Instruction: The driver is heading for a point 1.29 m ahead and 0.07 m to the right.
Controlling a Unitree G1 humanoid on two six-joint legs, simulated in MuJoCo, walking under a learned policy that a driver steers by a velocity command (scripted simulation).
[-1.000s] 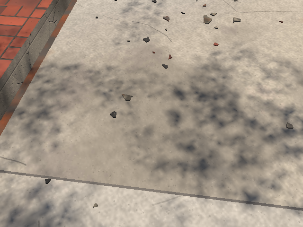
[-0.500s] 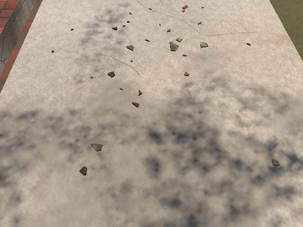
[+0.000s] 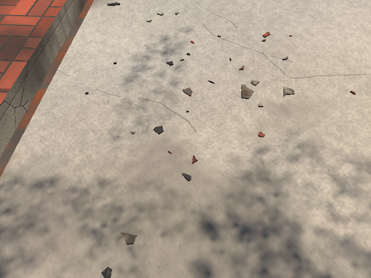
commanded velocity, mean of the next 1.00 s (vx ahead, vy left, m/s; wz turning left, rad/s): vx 0.50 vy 0.00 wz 0.00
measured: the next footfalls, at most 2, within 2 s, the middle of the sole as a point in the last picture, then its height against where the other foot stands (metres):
left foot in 0.22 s outside the picture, level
right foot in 0.76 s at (230, 247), level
